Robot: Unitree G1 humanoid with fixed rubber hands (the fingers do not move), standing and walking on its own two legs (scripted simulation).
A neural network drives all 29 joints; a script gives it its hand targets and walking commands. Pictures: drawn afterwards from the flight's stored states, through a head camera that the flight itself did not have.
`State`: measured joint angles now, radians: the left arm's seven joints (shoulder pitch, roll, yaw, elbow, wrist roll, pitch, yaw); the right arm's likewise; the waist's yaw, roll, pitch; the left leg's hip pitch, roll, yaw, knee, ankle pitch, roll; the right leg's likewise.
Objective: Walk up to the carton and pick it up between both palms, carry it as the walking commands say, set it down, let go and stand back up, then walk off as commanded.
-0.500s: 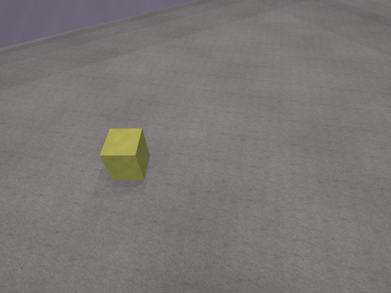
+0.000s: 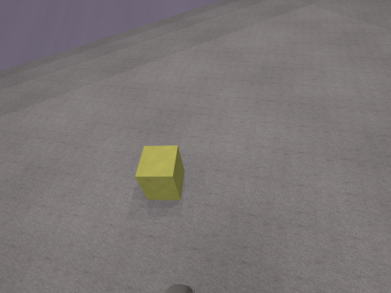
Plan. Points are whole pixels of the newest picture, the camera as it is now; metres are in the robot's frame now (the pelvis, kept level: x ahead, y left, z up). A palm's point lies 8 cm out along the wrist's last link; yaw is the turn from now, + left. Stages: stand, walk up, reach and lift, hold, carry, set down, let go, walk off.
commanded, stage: walk up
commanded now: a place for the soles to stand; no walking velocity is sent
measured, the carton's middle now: (162, 173) +0.84 +0.32 -0.64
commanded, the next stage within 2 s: none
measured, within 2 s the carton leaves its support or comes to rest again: neither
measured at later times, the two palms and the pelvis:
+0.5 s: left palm out of the picture +0.17 +0.50 -0.09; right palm (295, 259) +0.22 -0.17 -0.09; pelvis +0.14 +0.16 -0.01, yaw +2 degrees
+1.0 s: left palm out of the picture +0.30 +0.71 -0.09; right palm (200, 224) +0.31 +0.03 -0.10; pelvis +0.24 +0.36 -0.02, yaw +2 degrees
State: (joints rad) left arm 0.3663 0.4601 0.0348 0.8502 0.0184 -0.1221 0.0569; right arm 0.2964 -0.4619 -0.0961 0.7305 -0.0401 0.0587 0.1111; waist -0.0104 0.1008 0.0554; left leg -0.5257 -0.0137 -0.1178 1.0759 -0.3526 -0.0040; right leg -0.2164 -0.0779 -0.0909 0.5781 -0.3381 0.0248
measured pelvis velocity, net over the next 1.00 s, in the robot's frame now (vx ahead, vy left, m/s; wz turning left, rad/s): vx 0.24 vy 0.36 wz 0.04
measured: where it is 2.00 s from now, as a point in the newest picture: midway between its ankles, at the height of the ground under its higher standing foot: (133, 282)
